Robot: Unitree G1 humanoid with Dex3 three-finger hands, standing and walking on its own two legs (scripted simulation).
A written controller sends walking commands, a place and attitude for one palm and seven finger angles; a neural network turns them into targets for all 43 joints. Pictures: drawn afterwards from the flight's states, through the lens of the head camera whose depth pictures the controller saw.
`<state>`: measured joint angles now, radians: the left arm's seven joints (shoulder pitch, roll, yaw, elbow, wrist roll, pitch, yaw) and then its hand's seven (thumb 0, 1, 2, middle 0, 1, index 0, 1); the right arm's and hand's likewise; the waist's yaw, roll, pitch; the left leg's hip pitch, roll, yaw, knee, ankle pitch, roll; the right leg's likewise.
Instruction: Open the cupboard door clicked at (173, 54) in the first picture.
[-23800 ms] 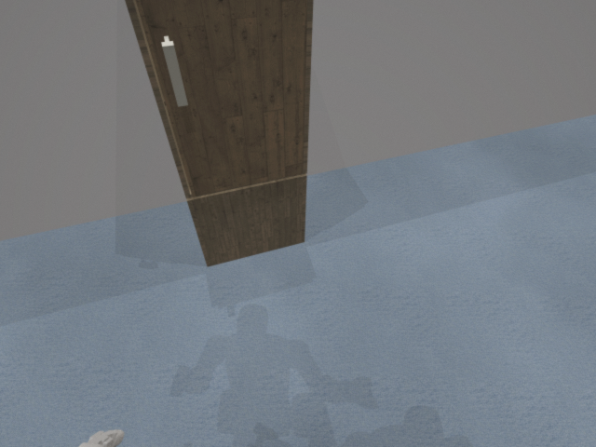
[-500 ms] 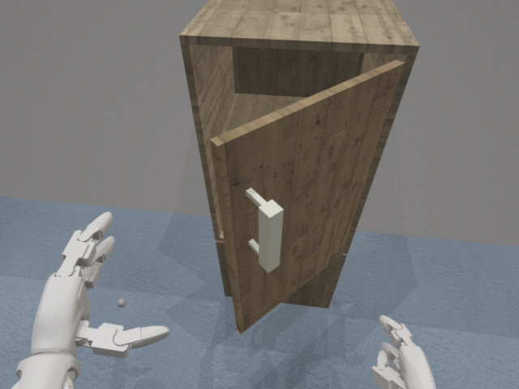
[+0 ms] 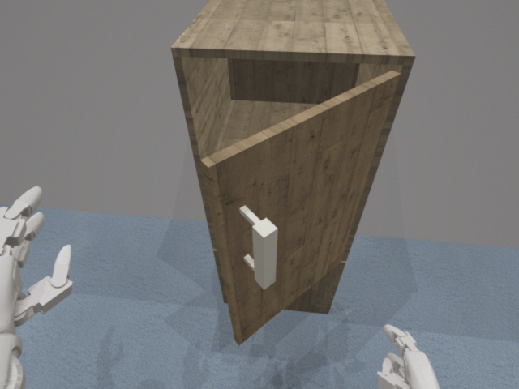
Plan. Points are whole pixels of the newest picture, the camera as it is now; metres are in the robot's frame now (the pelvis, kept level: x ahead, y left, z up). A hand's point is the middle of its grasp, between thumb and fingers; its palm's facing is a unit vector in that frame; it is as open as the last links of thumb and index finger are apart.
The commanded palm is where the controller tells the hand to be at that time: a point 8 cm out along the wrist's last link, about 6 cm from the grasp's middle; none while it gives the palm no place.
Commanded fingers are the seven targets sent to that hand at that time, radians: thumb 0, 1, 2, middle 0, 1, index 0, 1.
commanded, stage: draw the hand back to the body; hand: left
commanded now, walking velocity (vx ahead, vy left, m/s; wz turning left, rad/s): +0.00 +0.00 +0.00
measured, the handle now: (256, 247) +0.31 +0.05 +0.07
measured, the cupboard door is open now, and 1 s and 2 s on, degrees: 45 45 45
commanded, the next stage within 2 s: step back with the hand held close in 0.34 s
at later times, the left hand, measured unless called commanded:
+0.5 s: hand (85, 283) +0.19 +0.24 +0.15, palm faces +0.43 -0.81 -0.40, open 7.4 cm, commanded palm +0.14 +0.27 +0.17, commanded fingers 0.00 0.90 0.90 -0.20 -0.30 -0.20 -0.30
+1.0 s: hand (16, 322) +0.13 +0.28 +0.15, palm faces +0.34 -0.80 -0.50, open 7.4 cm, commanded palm +0.07 +0.32 +0.17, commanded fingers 0.00 0.90 0.90 -0.20 -0.30 -0.20 -0.30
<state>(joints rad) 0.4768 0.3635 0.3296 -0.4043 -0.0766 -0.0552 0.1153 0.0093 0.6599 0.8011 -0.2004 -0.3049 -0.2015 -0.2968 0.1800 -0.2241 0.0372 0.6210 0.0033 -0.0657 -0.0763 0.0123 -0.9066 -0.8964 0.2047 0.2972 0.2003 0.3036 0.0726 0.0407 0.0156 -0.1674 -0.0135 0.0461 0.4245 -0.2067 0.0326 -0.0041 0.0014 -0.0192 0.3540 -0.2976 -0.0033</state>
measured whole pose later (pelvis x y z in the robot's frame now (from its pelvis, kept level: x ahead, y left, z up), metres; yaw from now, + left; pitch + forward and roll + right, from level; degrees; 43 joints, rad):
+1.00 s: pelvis -0.07 +0.02 -0.01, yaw -1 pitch -1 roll -2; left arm 0.58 0.46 0.42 -0.55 -0.06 -0.14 0.13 0.02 0.88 0.90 -0.21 -0.31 -0.21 -0.30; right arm 0.18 -0.22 0.00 0.51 0.02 0.02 -0.08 0.01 -0.91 -0.90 0.20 0.30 0.20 0.30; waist 0.00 0.01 0.06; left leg -0.37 0.01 0.07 0.52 -0.14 0.07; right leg -0.24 0.02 0.01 0.50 -0.26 0.02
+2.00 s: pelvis -0.30 +0.07 -0.02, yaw -2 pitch -3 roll +0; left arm 0.40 0.38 0.41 -0.38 -0.05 -0.13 0.16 0.02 0.89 0.90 -0.21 -0.30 -0.21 -0.30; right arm 0.26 -0.20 0.01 0.69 -0.01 -0.13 -0.08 0.01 -0.91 -0.90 0.20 0.30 0.20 0.30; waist -0.03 -0.04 0.00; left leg -0.30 -0.03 0.04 0.59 -0.25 0.05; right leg -0.26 0.02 0.00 0.87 -0.50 0.00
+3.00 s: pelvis -0.30 +0.10 +0.00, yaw -2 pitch -1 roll -1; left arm 0.55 0.41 0.39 -0.51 -0.05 -0.17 0.14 0.02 0.88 0.90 -0.21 -0.31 -0.21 -0.30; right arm 0.21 -0.18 0.03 0.61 0.00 -0.11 -0.07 0.01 -0.91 -0.90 0.21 0.30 0.20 0.30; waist 0.02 -0.01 0.06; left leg -0.24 0.02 0.04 0.45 -0.20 0.02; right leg -0.16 -0.03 -0.09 0.39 -0.21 0.01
